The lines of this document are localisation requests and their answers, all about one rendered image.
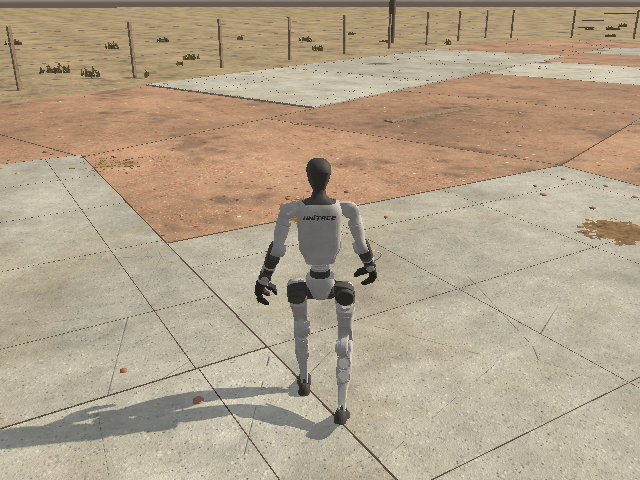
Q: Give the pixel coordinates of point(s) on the right robot forearm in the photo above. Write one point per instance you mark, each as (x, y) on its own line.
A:
(368, 259)

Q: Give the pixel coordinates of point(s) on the left robot forearm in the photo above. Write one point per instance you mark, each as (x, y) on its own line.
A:
(268, 267)

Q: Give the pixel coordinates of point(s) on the right robot upper arm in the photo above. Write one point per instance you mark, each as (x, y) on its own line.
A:
(350, 210)

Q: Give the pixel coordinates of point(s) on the robot right hand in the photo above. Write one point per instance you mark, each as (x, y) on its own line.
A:
(370, 279)

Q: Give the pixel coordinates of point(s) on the right robot shin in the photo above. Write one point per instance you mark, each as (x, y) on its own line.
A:
(343, 375)

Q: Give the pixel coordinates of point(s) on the right robot foot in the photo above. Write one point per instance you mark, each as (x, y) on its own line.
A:
(340, 417)

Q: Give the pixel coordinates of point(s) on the left robot upper arm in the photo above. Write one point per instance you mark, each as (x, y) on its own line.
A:
(287, 211)

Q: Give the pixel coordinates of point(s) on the robot left hand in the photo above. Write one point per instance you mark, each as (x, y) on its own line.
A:
(260, 289)

